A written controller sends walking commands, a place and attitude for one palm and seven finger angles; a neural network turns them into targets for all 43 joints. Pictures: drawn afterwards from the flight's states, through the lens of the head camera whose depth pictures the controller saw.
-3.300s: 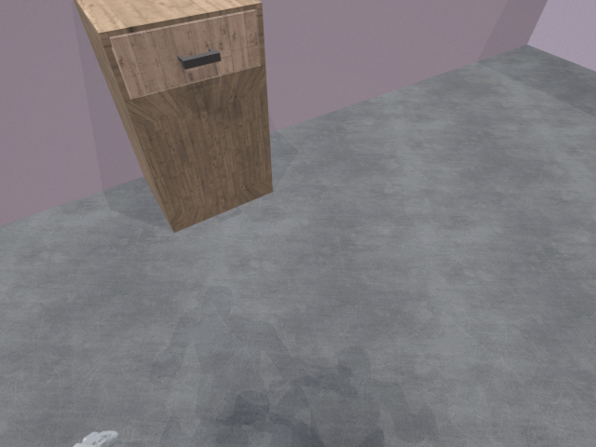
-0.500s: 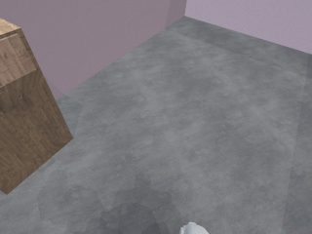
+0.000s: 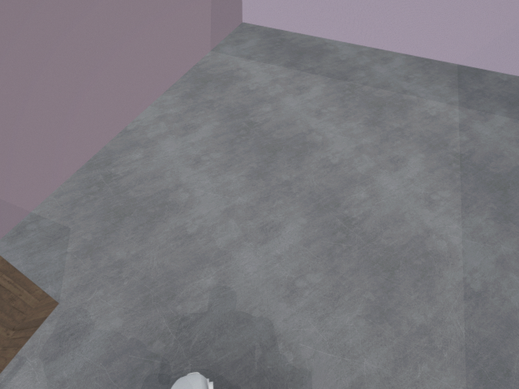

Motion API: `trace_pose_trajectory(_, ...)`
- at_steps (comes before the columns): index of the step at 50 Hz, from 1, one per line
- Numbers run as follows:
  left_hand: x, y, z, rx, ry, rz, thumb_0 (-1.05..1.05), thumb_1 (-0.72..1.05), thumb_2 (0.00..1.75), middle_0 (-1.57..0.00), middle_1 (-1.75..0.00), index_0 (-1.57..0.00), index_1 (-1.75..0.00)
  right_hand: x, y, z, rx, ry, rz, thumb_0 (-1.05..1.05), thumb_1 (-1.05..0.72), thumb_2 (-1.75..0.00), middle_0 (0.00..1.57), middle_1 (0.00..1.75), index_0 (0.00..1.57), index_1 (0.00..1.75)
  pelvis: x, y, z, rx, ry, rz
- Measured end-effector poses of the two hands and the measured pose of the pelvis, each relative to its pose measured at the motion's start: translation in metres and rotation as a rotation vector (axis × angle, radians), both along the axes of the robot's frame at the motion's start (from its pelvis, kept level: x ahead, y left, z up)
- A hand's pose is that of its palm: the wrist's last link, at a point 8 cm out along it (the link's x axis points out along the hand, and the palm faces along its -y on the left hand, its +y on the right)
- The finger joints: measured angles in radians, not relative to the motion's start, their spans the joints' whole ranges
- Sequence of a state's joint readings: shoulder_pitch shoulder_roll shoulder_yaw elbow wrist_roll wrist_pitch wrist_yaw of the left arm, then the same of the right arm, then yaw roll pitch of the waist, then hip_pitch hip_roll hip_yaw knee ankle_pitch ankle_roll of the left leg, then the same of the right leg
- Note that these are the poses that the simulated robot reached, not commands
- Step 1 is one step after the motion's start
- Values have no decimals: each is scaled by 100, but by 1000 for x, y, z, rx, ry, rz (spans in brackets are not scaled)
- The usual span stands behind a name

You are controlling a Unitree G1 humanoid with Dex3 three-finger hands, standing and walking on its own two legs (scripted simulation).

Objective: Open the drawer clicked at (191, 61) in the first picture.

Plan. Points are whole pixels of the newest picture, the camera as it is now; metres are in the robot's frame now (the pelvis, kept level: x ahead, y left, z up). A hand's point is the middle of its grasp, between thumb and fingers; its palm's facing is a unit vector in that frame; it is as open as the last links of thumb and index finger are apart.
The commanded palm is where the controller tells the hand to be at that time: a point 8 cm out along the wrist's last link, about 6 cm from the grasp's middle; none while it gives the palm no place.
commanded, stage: walk to a spot facing it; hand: left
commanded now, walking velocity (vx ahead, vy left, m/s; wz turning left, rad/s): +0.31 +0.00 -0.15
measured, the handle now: out of the picture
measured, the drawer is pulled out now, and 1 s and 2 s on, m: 0.00 0.00 0.00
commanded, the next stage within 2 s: turn to face it in 0.10 s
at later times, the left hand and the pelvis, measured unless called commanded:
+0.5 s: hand (157, 315) +0.28 +0.21 -0.17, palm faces +0.03 -0.98 -0.18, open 7.3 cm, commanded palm none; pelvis +0.19 +0.03 +0.00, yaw +1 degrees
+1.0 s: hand (136, 351) +0.22 +0.24 -0.18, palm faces +0.38 -0.89 -0.25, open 7.3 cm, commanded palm none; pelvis +0.24 +0.02 -0.01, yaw +20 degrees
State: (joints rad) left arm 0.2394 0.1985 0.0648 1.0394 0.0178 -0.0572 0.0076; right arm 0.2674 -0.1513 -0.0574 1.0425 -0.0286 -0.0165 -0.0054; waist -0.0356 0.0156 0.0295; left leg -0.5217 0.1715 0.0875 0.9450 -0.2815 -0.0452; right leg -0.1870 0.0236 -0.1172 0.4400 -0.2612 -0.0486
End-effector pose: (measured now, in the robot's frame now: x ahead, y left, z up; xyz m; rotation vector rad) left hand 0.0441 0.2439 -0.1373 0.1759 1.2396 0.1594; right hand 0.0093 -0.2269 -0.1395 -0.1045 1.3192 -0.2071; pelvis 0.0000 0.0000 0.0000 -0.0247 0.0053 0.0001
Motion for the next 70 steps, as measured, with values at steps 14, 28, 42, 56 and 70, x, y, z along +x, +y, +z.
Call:
trace_pose_trajectory(14,76,41,-22,-74,194,-4,1,92,90,-20,-30,-20,-30,168,35,23,-95,-170,38,0,-92,-90,20,30,20,30,126,49,-2,-7,-20,-75)
trace_pose_trajectory(28,256,6,3,-16,-100,2,0,92,90,-20,-30,-20,-30,144,43,-12,69,209,-16,0,-92,-90,21,30,20,30,204,21,-5,43,4,55)
trace_pose_trajectory(42,219,8,17,51,-90,227,-1,93,90,-20,-30,-20,-30,328,-6,-4,-7,-14,253,0,-91,-90,20,30,20,30,236,3,1,56,-4,254)
trace_pose_trajectory(56,126,56,-17,26,90,468,1,91,90,-20,-30,-20,-30,460,69,26,-89,-245,571,0,-91,-90,20,30,20,30,247,35,-13,13,10,419)
trace_pose_trajectory(70,175,35,20,112,-99,547,1,91,90,-20,-30,-20,-30,463,66,-6,29,-114,649,0,-91,-90,21,30,21,30,272,3,-9,37,23,587)
